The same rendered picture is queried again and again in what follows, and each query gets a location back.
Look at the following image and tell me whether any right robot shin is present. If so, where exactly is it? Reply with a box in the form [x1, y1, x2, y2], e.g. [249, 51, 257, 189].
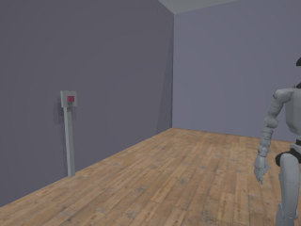
[276, 202, 294, 226]

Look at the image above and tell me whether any button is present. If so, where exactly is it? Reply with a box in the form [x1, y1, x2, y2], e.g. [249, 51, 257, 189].
[67, 95, 74, 103]

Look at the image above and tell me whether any panel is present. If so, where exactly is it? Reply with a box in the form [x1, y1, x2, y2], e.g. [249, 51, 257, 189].
[60, 90, 77, 177]

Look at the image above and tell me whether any robot right forearm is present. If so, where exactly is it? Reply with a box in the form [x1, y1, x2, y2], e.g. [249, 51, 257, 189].
[257, 117, 274, 157]

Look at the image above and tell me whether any robot right hand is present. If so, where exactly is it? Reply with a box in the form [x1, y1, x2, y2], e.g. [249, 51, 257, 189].
[254, 155, 270, 185]

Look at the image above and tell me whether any robot torso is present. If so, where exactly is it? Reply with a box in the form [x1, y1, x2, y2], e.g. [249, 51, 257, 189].
[285, 84, 301, 164]

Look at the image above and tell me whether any robot right upper arm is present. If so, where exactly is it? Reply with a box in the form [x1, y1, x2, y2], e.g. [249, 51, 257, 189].
[266, 88, 293, 129]

